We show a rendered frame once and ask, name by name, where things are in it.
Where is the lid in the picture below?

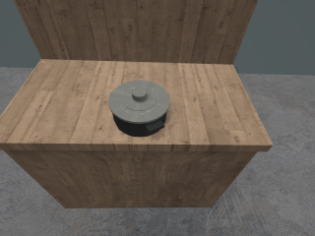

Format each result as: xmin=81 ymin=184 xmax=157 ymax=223
xmin=108 ymin=80 xmax=170 ymax=124

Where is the pot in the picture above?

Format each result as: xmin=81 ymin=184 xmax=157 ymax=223
xmin=112 ymin=112 xmax=167 ymax=138

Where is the knob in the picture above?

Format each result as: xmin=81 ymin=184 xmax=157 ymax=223
xmin=132 ymin=87 xmax=147 ymax=101

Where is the table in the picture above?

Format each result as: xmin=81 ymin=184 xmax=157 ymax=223
xmin=0 ymin=0 xmax=273 ymax=208

